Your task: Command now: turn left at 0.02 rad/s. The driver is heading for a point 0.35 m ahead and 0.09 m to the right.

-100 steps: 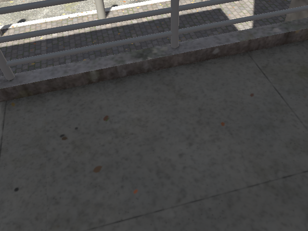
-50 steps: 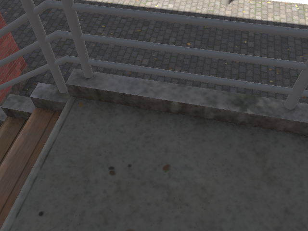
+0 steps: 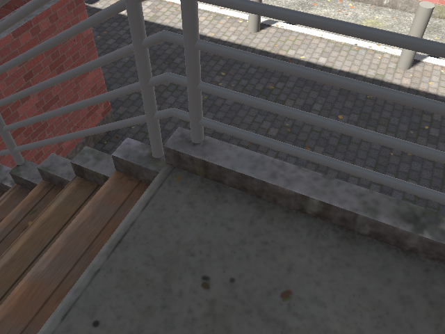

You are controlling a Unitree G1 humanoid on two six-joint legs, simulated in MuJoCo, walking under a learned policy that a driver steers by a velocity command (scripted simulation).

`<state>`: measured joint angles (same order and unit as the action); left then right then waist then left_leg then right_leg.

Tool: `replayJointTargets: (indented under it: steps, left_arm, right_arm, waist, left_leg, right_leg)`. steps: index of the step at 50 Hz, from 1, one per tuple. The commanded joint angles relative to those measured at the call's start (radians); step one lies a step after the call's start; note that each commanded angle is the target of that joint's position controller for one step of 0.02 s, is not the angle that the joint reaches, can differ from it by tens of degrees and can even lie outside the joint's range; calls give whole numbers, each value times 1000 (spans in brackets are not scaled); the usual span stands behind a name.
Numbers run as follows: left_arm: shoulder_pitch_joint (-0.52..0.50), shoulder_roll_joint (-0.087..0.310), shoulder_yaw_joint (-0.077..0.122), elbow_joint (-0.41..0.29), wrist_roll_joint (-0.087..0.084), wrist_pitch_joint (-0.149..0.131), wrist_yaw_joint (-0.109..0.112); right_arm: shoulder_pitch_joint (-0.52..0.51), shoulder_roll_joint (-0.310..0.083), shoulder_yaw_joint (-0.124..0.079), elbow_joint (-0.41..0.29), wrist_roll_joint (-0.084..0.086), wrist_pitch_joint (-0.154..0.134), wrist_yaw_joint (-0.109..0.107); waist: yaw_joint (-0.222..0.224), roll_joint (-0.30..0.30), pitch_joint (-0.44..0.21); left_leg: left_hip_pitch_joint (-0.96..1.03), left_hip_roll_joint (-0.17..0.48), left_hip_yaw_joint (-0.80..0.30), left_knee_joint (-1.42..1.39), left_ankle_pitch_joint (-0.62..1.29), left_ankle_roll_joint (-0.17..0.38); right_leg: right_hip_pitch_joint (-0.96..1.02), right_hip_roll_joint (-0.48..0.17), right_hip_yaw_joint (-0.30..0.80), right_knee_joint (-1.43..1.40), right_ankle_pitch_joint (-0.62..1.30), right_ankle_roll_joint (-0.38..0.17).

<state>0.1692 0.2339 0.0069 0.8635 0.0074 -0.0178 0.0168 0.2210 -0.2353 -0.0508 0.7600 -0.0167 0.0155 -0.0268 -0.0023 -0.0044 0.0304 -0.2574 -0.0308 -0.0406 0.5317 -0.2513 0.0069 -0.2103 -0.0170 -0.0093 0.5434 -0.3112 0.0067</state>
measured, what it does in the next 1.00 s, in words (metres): shifts its weight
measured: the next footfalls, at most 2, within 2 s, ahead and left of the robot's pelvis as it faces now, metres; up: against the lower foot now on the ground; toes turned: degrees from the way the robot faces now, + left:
right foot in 1.34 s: +0.25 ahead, -0.10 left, +0.00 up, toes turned -12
left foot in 1.70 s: +0.27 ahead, +0.13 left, +0.00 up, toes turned -14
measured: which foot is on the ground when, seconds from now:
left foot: down 0.00-1.00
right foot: down 0.00-0.94, up 0.96-1.00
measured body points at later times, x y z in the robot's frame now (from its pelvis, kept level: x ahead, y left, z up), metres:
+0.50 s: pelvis +0.00 +0.00 +0.00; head +0.01 +0.00 +0.45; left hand +0.07 +0.25 -0.14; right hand +0.09 -0.26 -0.13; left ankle +0.02 +0.12 -0.73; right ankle -0.01 -0.12 -0.73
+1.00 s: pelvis +0.06 +0.03 +0.00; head +0.07 +0.04 +0.45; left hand +0.08 +0.29 -0.15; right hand +0.08 -0.24 -0.14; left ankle +0.03 +0.12 -0.73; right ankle -0.01 -0.11 -0.69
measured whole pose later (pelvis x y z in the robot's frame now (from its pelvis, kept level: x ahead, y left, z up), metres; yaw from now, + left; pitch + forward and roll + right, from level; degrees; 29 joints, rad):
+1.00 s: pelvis +0.06 +0.03 +0.00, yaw -1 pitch +0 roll +0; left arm 0.31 0.26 0.04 1.03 -0.03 -0.05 0.03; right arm 0.29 -0.22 -0.06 1.06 0.00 -0.09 -0.01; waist -0.01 -0.04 0.00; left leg -0.20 -0.03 0.05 0.52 -0.32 0.05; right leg -0.30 0.00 0.06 0.90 -0.49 -0.01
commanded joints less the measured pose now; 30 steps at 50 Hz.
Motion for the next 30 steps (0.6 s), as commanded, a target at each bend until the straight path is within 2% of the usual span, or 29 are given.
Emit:
replayJointTargets:
  steps: [1, 17, 30]
  left_arm:
    - [-10, 118, 26, -35, -1, -12, 2]
    - [15, 110, 21, 83, -5, -10, 9]
    - [55, 100, 17, 147, -6, -5, 19]
  right_arm:
    - [-16, -97, -24, -49, 2, -13, -7]
    - [-11, -86, -26, 79, 8, -12, -20]
    - [-11, -77, -17, 197, 12, -14, -21]
  waist:
    - [7, 11, -40]
    - [11, 4, -18]
    - [13, 8, -3]
  left_leg:
    - [78, 57, -69, -66, 183, 23]
    - [100, 53, -52, -83, 201, 19]
    - [90, 46, -36, -101, 178, 16]
  right_leg:
    - [-63, -52, 59, -117, 83, -26]
    - [-50, -31, 45, -141, 96, -22]
    - [-38, -19, 36, -153, 99, -24]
